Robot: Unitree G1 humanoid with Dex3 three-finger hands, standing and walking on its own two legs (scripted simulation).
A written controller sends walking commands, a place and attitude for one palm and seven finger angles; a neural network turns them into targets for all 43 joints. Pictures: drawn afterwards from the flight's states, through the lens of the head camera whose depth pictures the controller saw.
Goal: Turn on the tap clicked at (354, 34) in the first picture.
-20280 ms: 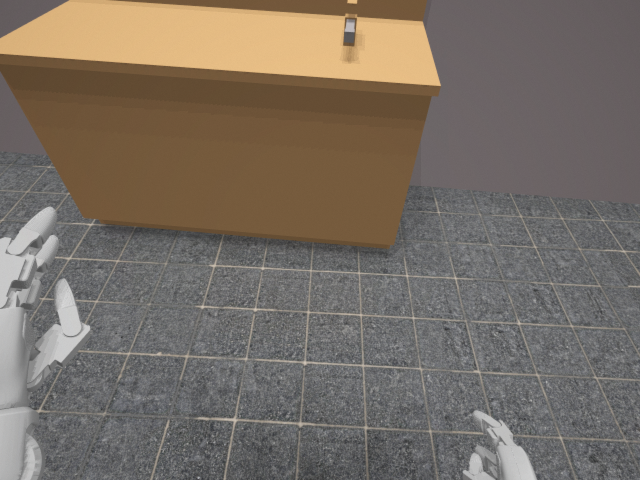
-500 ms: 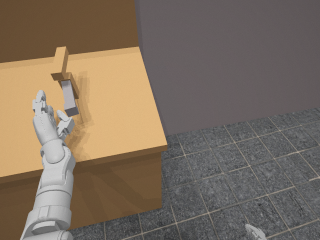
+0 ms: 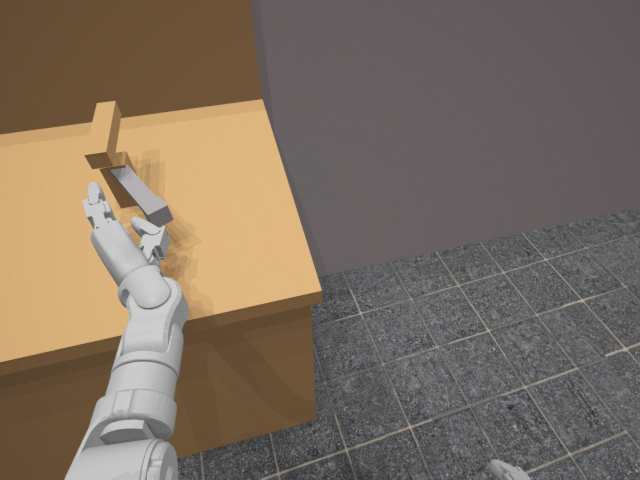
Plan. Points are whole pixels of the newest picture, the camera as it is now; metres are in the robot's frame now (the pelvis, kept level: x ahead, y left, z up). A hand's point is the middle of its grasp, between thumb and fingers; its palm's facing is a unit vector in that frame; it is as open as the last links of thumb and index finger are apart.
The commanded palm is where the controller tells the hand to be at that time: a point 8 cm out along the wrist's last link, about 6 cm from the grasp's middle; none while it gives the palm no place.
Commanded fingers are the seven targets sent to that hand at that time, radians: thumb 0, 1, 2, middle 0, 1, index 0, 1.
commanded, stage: push the lever round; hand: left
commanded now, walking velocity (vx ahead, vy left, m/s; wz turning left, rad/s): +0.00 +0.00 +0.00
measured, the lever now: (157, 212) +0.43 +0.24 +0.10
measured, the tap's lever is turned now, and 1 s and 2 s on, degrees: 27 50 69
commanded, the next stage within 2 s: lift the hand up off the lever in 1.42 s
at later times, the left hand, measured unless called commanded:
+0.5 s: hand (194, 219) +0.43 +0.19 +0.10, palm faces +0.73 -0.68 -0.07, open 7.6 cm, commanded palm +0.37 +0.21 +0.10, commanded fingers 0.00 0.90 0.90 -0.15 -0.15 -0.15 -0.15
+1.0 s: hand (208, 207) +0.45 +0.17 +0.10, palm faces +0.79 -0.60 -0.08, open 7.7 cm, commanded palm +0.40 +0.20 +0.10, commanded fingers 0.00 0.90 0.90 -0.15 -0.15 -0.15 -0.15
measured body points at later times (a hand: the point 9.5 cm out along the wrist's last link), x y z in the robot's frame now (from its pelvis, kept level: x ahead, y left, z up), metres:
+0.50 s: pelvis +0.01 +0.00 +0.00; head +0.03 -0.01 +0.45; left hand +0.38 +0.22 +0.11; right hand +0.12 -0.24 -0.13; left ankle +0.01 +0.12 -0.72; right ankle +0.00 -0.10 -0.72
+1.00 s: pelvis +0.00 -0.01 -0.01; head +0.03 -0.02 +0.44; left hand +0.40 +0.20 +0.11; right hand +0.08 -0.26 -0.15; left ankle +0.01 +0.12 -0.72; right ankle +0.00 -0.10 -0.72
